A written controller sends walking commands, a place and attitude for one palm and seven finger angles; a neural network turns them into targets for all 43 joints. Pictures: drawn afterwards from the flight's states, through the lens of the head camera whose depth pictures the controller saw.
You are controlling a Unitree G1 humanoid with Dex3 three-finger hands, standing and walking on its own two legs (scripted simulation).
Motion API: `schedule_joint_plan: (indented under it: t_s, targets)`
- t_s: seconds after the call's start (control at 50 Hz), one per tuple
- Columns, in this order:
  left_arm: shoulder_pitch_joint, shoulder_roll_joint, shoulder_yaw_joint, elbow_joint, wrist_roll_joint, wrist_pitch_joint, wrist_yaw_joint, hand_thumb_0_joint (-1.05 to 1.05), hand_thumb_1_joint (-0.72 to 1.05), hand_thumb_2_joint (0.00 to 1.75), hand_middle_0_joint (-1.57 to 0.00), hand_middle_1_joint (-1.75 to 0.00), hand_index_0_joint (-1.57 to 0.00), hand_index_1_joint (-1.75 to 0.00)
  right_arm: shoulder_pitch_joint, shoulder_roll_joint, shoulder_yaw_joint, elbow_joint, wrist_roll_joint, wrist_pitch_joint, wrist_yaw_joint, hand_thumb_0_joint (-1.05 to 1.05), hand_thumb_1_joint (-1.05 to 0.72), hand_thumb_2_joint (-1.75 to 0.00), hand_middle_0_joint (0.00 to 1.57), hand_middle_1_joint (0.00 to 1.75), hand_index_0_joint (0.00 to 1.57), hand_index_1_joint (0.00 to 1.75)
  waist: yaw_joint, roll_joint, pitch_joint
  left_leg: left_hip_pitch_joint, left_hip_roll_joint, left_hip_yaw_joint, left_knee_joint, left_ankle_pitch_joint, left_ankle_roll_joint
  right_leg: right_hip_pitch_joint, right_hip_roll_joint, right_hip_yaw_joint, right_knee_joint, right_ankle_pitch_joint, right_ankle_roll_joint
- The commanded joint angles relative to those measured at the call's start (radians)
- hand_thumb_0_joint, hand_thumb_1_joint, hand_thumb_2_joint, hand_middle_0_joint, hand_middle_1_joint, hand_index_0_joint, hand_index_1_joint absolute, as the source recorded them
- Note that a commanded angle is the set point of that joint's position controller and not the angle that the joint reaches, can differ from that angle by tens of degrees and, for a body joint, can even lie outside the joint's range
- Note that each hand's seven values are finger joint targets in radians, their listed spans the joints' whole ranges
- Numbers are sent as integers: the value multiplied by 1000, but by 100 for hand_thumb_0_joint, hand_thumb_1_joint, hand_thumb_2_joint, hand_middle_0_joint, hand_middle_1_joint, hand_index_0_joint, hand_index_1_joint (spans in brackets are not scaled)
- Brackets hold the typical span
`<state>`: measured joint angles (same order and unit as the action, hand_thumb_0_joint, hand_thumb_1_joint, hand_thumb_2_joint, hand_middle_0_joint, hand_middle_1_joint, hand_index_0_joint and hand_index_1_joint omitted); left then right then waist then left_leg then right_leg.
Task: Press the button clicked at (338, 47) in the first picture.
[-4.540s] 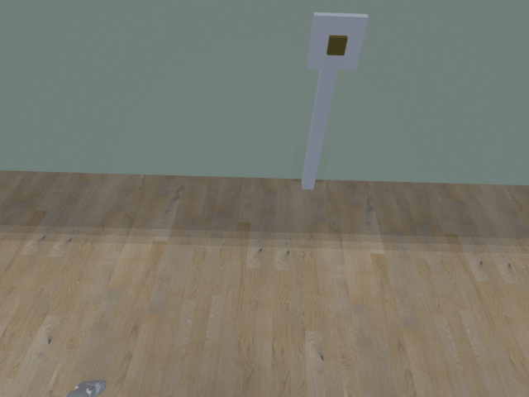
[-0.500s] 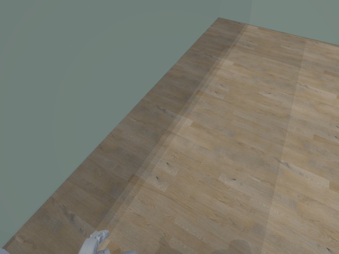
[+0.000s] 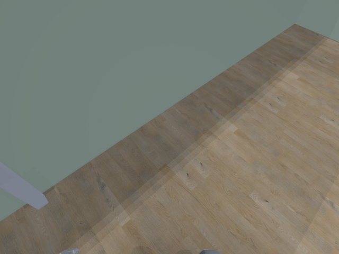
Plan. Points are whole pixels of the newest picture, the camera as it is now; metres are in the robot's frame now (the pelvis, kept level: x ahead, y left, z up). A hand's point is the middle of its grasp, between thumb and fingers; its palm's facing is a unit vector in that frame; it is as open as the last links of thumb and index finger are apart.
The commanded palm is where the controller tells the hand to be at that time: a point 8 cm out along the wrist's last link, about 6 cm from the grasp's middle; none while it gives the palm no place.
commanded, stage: turn to face it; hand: left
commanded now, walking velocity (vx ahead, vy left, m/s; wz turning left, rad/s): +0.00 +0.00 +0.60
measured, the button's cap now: out of the picture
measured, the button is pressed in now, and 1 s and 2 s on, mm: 0 0 0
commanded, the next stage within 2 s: take the last steps up to it in 1.16 s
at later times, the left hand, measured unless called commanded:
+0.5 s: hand out of the picture -0.05 +0.16 -0.17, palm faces +0.37 -0.90 -0.24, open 7.4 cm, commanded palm none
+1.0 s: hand out of the picture -0.04 +0.22 -0.15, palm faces +0.57 -0.78 -0.24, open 7.4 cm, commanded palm none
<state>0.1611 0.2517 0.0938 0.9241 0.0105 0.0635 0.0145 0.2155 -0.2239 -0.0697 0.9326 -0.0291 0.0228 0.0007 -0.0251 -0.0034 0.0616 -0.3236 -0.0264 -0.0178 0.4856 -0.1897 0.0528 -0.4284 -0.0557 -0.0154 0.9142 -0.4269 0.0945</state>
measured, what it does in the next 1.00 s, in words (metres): steps on the spot, turning left: right foot, then left foot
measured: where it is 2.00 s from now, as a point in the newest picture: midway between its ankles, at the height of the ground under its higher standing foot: outside the picture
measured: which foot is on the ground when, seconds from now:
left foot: down 0.00-0.12, up 0.14-0.54, down 0.56-1.00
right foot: up 0.00-0.12, down 0.14-0.56, up 0.58-1.00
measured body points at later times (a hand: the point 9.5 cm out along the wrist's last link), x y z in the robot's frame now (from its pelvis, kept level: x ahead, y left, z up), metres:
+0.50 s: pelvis -0.02 -0.04 +0.00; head +0.03 -0.02 +0.44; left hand -0.07 +0.21 -0.15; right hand +0.17 -0.25 -0.14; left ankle -0.08 +0.08 -0.71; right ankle -0.01 -0.16 -0.74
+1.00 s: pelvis -0.02 -0.02 +0.00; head +0.00 +0.01 +0.45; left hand -0.07 +0.26 -0.14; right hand +0.17 -0.19 -0.14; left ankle -0.08 +0.07 -0.74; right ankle +0.06 -0.14 -0.70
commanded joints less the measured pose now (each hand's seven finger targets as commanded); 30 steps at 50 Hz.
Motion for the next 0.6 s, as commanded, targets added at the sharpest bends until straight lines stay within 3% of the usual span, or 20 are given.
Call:
schedule_joint_plan:
  t_s: [0.0,0.06,0.08,0.1,0.12,0.14,0.16,0.18,0.2,0.22,0.32,0.36,0.44,0.48,0.5,0.52,0.54,0.56,0.58]
  targets:
    - [-8,47,-5,-106,-5,-36,9,0,90,90,-20,-30,-20,-30,6,-210,-59,-74,2,0,-6,0,-90,-90,20,30,20,30,-16,168,-132,136,245,-350,-125,234,125,27,24,9,-133,-15,-16]
    - [93,67,-3,-95,-8,-47,13,0,90,90,-20,-30,-20,-30,-47,-210,-64,-100,8,7,2,0,-90,-90,20,30,20,30,30,163,-157,34,189,-343,-59,207,77,219,42,-13,-385,115,-29]
    - [143,99,4,-88,-3,-55,17,0,90,90,-20,-30,-20,-30,-68,-186,-62,-113,15,10,6,0,-90,-90,20,30,20,30,60,99,-157,-75,137,-302,13,90,26,347,-7,18,-543,183,-44]
    - [157,194,21,-98,15,-67,24,0,90,90,-20,-30,-20,-30,-42,-108,-51,-133,24,12,13,0,-90,-90,20,30,20,30,62,-190,-145,-300,-4,-141,249,-186,-66,470,-275,305,-695,91,-135]
    - [102,237,14,-124,14,-59,23,0,90,90,-20,-30,-20,-30,-53,-113,-50,-152,9,11,10,0,-90,-90,20,30,20,30,52,-294,-100,-338,-43,-44,475,-380,-96,328,-447,400,-705,154,-221]
    - [63,199,19,-135,8,-63,29,0,90,90,-20,-30,-20,-30,-75,-149,-57,-147,2,23,11,0,-90,-90,20,30,20,30,44,-271,-84,-300,4,-80,606,-360,-86,235,-424,362,-700,169,-237]
    - [11,171,7,-143,8,-64,26,0,90,90,-20,-30,-20,-30,-74,-145,-57,-126,2,30,17,0,-90,-90,20,30,20,30,16,-195,-35,-292,26,-69,697,-294,-90,186,-356,285,-679,195,-225]
    - [-25,138,-6,-146,9,-68,22,0,90,90,-20,-30,-20,-30,-66,-137,-54,-105,1,34,25,0,-90,-90,20,30,20,30,-6,-134,12,-292,44,-47,747,-222,-102,167,-299,170,-643,268,-207]
    - [-33,119,-15,-148,10,-72,19,0,90,90,-20,-30,-20,-30,-43,-123,-49,-91,3,36,31,0,-90,-90,20,30,20,30,-17,-134,13,-287,47,-25,762,-178,-114,182,-260,87,-613,340,-191]
    - [-12,116,-17,-145,11,-75,19,0,90,90,-20,-30,-20,-30,-37,-120,-44,-88,4,35,33,0,-90,-90,20,30,20,30,-8,-150,-14,-284,49,-7,750,-167,-124,229,-249,49,-594,410,-188]
    - [120,149,-11,-97,15,-73,19,0,90,90,-20,-30,-20,-30,-136,-102,-29,-104,9,39,33,0,-90,-90,20,30,20,30,56,-175,-53,-263,59,52,573,-226,-144,378,-277,-13,-547,617,-205]
    - [145,163,-6,-86,19,-70,19,0,90,90,-20,-30,-20,-30,-174,-95,-21,-114,12,36,34,0,-90,-90,20,30,20,30,71,-181,-56,-225,63,72,480,-253,-139,389,-300,-26,-531,674,-214]
    - [148,192,7,-72,22,-60,16,0,90,90,-20,-30,-20,-30,-183,-88,-8,-122,20,23,33,0,-90,-90,20,30,20,30,82,-233,-92,-118,55,121,278,-278,-114,406,-320,-67,-472,723,-207]
    - [143,199,12,-69,19,-56,14,0,90,90,-20,-30,-20,-30,-144,-93,-9,-118,19,14,29,0,-90,-90,20,30,20,30,66,-228,-121,-39,42,153,140,-202,-101,403,-314,-108,-410,735,-178]
    - [137,199,13,-66,13,-54,11,0,90,90,-20,-30,-20,-30,-113,-108,-12,-111,16,10,28,0,-90,-90,20,30,20,30,44,-203,-134,40,39,160,39,-110,-91,373,-299,-146,-355,706,-147]
    - [129,188,15,-72,4,-51,7,0,90,90,-20,-30,-20,-30,-51,-152,-24,-97,12,1,28,0,-90,-90,20,30,20,30,4,-126,-172,210,68,120,-82,52,-67,263,-282,-175,-220,633,-102]
    - [119,133,8,-105,-1,-48,-2,0,90,90,-20,-30,-20,-30,14,-269,-54,-93,6,-8,23,0,-90,-90,20,30,20,30,-34,175,-216,429,303,-185,-112,373,35,-21,-159,-211,10,198,-24]
    - [49,90,-16,-155,5,-44,-1,0,90,90,-20,-30,-20,-30,93,-331,-67,-67,18,-4,14,0,-90,-90,20,30,20,30,-71,300,-208,461,464,-345,-93,772,159,-197,-88,-132,173,-252,11]
    - [-18,104,-11,-147,8,-28,14,0,90,90,-20,-30,-20,-30,126,-305,-63,-35,19,-8,-1,0,-90,-90,20,30,20,30,-89,266,-204,396,442,-316,-79,767,162,-188,-97,-27,242,-226,2]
